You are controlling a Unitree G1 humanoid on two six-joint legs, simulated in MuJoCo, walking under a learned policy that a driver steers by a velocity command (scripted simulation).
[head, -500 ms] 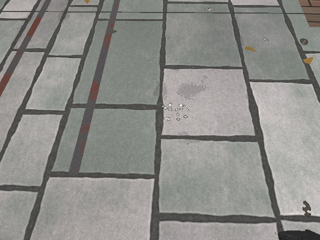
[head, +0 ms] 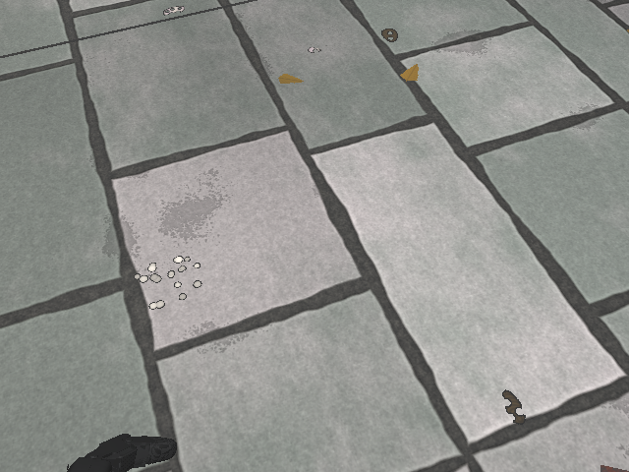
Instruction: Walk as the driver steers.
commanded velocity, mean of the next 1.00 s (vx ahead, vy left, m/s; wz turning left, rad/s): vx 0.50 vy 0.00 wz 0.36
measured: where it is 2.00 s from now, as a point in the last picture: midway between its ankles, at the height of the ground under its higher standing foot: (174, 307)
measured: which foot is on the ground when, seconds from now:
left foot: up 0.00-0.34, down 0.36-0.96, up 0.98-1.00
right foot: down 0.00-0.38, up 0.40-0.94, down 0.96-1.00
